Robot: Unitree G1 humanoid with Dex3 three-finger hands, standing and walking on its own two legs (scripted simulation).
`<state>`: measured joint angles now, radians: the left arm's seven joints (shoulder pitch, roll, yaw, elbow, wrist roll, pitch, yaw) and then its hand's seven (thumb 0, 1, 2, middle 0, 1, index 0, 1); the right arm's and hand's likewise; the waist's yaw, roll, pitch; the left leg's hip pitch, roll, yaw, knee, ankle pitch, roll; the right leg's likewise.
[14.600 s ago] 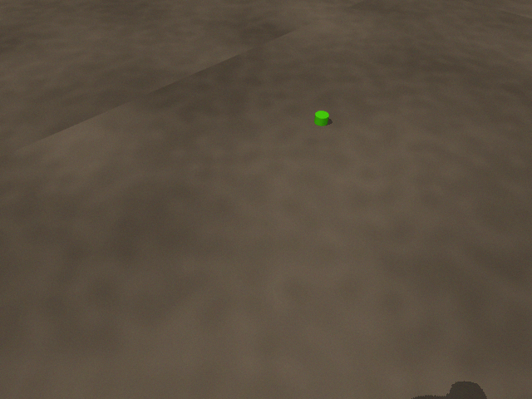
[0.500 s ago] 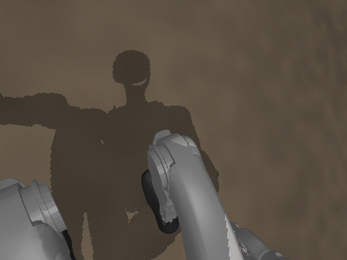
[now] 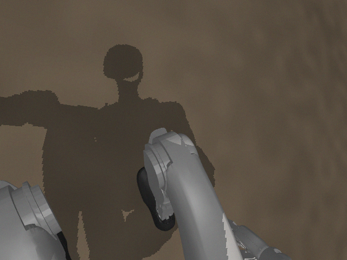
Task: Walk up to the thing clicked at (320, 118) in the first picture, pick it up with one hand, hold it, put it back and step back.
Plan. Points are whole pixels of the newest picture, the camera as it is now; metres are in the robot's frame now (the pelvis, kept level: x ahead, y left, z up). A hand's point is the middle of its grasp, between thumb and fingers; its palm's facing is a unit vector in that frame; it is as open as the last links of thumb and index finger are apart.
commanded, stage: close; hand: left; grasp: from above
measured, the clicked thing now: out of the picture +0.47 +0.33 -0.27
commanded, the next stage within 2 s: settle in 1.06 s
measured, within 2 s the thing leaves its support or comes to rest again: leaves its support in 1.50 s
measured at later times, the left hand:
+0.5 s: hand out of the picture +0.45 +0.33 -0.25, palm faces -0.44 -0.15 -0.88, open 10.9 cm
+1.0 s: hand out of the picture +0.45 +0.33 -0.25, palm faces -0.44 -0.15 -0.89, open 10.9 cm
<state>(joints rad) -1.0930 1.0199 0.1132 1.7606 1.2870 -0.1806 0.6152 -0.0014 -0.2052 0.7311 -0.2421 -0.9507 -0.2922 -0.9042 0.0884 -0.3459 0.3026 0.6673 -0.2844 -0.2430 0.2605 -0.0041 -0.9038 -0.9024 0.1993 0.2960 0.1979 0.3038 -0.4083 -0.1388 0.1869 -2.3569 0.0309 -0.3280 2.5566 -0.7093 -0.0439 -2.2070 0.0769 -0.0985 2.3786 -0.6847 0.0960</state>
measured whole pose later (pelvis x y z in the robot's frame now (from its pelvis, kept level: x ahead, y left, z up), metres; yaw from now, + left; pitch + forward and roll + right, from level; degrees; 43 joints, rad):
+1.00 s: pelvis +0.00 +0.00 +0.00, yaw +0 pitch +27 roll -15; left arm -1.11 1.04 0.08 1.77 1.26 -0.19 0.60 -0.01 -0.04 0.52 -0.58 -0.71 -0.54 -0.68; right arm 0.09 -0.35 0.34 0.65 -0.28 -0.22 0.24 0.00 -0.90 -0.90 0.20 0.30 0.20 0.30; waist -0.41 -0.14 0.20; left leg -2.35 0.03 -0.33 2.54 -0.70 -0.04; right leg -2.20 0.07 -0.11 2.36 -0.67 0.09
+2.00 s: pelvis +0.00 -0.01 +0.02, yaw +4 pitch +32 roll -11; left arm -1.01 0.80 0.04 1.41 1.20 -0.11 0.30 -0.02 -0.08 0.53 -0.66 -0.64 -0.61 -0.62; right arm 0.12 -0.32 0.14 0.65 -0.15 -0.09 0.23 0.00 -0.92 -0.90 0.20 0.30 0.20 0.30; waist -0.28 0.00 0.00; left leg -2.37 0.02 -0.24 2.45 -0.66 -0.04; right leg -2.23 0.02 -0.05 2.34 -0.68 0.08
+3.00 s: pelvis -0.01 -0.01 +0.15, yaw +11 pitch +33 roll -6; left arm -0.65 0.61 -0.03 0.83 1.04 -0.06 0.04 0.00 -0.04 0.54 -0.57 -0.72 -0.55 -0.67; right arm 0.14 -0.26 -0.01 0.63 -0.01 0.07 0.06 0.00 -0.91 -0.90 0.20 0.30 0.20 0.30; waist -0.12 0.06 -0.17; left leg -1.99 0.04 -0.12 2.02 -0.61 -0.02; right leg -1.90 -0.03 -0.01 1.96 -0.65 0.07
